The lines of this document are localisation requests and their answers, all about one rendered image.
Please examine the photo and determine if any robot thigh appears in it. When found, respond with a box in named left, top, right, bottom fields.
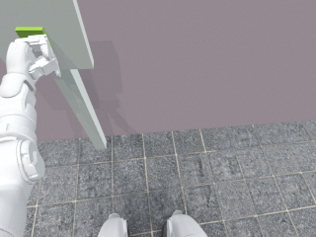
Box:
left=167, top=214, right=208, bottom=237
left=98, top=217, right=128, bottom=237

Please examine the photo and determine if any panel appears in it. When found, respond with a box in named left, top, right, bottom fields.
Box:
left=0, top=0, right=107, bottom=150

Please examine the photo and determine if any right robot thigh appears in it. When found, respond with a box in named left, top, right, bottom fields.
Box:
left=167, top=214, right=208, bottom=237

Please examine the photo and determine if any left robot thigh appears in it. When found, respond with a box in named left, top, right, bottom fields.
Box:
left=98, top=217, right=128, bottom=237

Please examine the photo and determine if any left robot forearm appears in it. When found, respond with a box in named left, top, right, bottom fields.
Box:
left=0, top=73, right=38, bottom=145

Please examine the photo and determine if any left robot upper arm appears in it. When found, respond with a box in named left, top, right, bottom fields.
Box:
left=0, top=139, right=45, bottom=237

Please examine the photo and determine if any button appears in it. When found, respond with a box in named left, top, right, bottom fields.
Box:
left=15, top=27, right=53, bottom=48

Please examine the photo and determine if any robot left hand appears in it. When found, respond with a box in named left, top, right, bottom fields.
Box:
left=6, top=34, right=61, bottom=85

